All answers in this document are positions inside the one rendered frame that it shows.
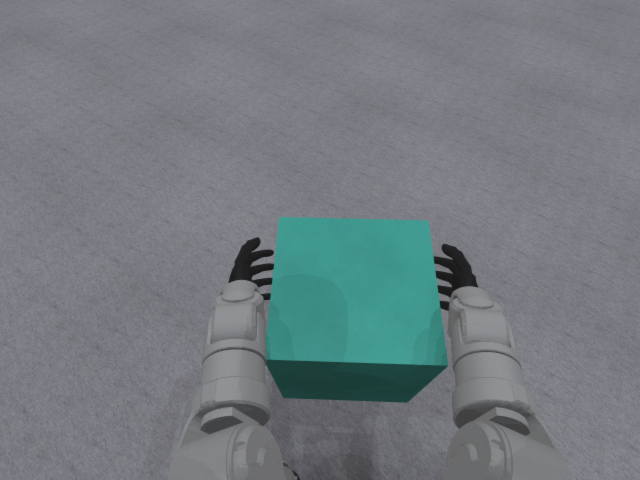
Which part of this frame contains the right robot upper arm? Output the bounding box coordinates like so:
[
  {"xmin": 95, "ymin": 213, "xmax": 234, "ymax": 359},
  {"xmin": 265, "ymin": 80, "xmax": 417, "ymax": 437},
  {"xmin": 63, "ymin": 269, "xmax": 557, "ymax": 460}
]
[{"xmin": 442, "ymin": 420, "xmax": 573, "ymax": 480}]

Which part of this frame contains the left robot upper arm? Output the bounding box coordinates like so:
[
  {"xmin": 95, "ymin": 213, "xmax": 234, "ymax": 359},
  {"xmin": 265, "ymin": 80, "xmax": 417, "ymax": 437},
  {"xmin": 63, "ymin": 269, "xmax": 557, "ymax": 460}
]
[{"xmin": 168, "ymin": 422, "xmax": 286, "ymax": 480}]

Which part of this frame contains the robot right forearm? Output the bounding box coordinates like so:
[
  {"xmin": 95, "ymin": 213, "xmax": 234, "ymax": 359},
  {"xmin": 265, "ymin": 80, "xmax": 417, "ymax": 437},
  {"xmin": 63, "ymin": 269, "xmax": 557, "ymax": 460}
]
[{"xmin": 447, "ymin": 286, "xmax": 562, "ymax": 456}]

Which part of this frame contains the robot right hand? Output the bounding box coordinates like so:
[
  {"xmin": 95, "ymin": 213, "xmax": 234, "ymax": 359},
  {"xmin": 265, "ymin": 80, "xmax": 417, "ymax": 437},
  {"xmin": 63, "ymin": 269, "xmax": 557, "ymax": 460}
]
[{"xmin": 433, "ymin": 244, "xmax": 478, "ymax": 311}]

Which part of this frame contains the robot left forearm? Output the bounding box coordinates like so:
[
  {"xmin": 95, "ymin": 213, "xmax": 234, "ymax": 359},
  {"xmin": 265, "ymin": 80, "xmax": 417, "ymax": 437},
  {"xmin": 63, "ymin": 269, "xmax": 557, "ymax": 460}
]
[{"xmin": 167, "ymin": 280, "xmax": 271, "ymax": 480}]

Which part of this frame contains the carton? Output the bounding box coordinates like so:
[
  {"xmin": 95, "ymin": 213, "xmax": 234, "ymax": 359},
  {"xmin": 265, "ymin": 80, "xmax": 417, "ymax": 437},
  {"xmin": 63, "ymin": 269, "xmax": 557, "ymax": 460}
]
[{"xmin": 266, "ymin": 217, "xmax": 448, "ymax": 403}]

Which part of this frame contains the robot left hand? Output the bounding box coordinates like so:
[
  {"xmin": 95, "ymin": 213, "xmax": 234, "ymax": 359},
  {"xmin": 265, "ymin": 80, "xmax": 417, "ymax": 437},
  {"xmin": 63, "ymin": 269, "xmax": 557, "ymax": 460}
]
[{"xmin": 229, "ymin": 237, "xmax": 274, "ymax": 300}]

